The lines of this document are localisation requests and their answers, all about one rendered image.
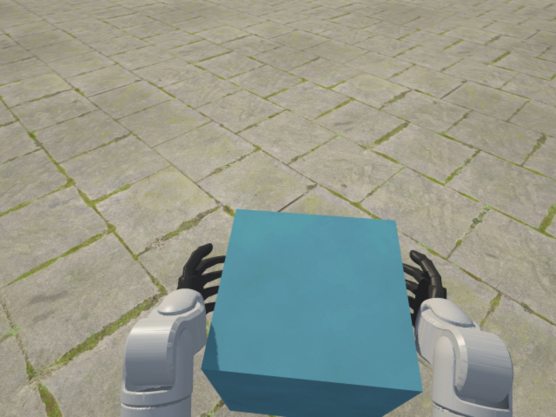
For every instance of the robot right forearm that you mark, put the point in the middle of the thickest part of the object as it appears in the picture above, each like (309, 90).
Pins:
(472, 370)

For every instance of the carton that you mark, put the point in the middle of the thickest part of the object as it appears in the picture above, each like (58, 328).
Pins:
(312, 318)

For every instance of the right robot hand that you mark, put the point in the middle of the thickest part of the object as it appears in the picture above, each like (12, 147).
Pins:
(429, 280)

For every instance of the left robot hand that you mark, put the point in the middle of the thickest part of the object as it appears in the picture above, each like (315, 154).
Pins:
(192, 277)

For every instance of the robot left forearm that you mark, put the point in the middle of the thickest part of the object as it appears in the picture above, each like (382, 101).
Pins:
(158, 357)

